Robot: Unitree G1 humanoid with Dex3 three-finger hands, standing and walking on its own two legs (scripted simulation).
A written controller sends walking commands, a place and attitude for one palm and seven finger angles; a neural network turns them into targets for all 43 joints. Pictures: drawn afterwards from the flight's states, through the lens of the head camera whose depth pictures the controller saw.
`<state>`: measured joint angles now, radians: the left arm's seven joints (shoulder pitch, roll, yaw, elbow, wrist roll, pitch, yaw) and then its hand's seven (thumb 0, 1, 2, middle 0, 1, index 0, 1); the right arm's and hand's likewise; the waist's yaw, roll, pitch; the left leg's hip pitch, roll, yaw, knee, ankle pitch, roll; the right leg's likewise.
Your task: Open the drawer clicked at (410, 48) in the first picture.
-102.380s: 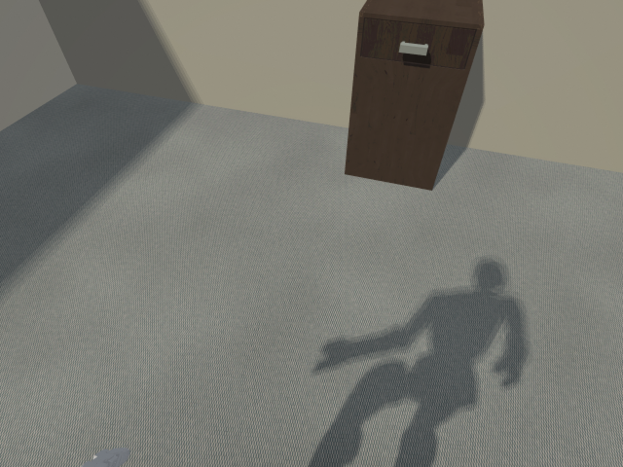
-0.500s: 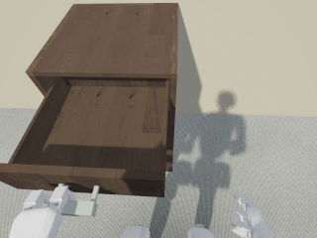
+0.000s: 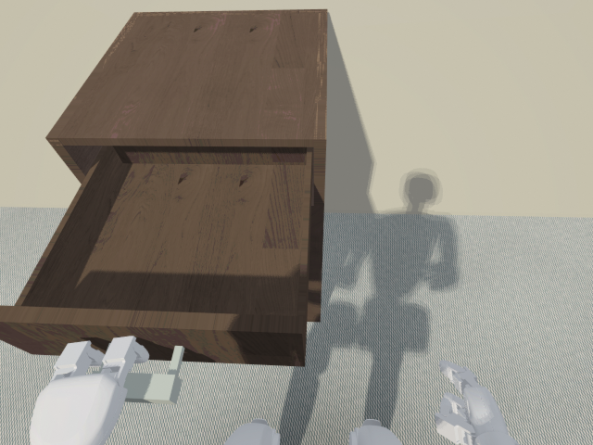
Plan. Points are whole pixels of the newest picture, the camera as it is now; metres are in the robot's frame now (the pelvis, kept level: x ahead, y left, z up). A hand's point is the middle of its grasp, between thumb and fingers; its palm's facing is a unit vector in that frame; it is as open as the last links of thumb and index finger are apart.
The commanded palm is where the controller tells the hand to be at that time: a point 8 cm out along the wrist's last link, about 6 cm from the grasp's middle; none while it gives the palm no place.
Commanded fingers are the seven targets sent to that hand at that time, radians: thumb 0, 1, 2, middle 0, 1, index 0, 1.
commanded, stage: lift the hand off the handle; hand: left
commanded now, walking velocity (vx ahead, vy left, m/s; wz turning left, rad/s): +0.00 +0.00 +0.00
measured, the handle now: (140, 369) +0.21 +0.23 +0.00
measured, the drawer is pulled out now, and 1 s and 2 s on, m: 0.30 0.30 0.30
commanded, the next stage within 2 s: none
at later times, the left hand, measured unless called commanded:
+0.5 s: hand (92, 410) +0.16 +0.25 +0.02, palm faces -0.04 -0.09 -1.00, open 13.8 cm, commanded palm +0.14 +0.25 +0.08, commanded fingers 0.00 -0.50 0.30 -0.30 -1.20 -0.30 -1.20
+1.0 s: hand (79, 401) +0.16 +0.25 +0.06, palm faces -0.01 -0.09 -1.00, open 13.6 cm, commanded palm +0.14 +0.24 +0.12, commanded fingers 0.00 -0.50 0.30 -0.30 -1.20 -0.30 -1.20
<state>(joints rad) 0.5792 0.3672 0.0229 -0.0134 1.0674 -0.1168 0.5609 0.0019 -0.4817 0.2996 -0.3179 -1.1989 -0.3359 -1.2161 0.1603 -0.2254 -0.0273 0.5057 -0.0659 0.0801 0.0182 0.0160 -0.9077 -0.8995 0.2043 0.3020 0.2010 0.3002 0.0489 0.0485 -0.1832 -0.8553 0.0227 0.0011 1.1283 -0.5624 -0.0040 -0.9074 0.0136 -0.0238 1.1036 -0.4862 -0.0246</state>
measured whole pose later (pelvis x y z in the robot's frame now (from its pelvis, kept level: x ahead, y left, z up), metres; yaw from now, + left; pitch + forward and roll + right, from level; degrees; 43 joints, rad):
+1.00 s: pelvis +0.02 +0.01 +0.03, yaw -1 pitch +11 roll +0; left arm 0.71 0.39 0.02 -0.23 1.00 -0.08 0.46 0.00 -0.48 0.30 -0.32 -1.20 -0.35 -1.22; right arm 0.19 -0.23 -0.02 0.48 -0.05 0.08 0.04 0.02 -0.91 -0.90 0.20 0.30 0.20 0.30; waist 0.08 0.06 -0.15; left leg -0.60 0.02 0.02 0.92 -0.51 0.01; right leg -0.66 0.01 0.00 0.91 -0.44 -0.01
